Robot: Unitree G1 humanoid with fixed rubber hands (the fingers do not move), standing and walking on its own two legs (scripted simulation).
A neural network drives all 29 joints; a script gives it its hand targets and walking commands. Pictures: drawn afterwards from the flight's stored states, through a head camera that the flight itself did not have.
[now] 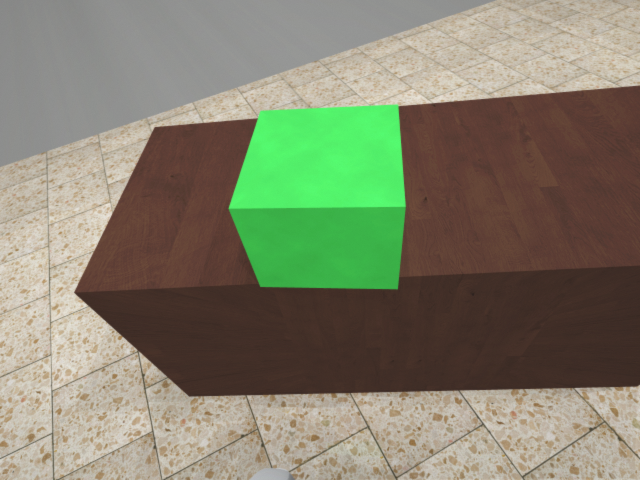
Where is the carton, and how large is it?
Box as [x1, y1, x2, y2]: [229, 104, 405, 288]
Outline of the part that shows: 397,104 260,111 229,206 230,213 260,286 397,288 405,208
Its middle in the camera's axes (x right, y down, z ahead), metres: +0.01 -0.09 +0.72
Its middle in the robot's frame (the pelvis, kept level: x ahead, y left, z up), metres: +0.60 +0.03 -0.03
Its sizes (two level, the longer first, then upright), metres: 0.261 0.259 0.214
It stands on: a pedestal, 0.64 m high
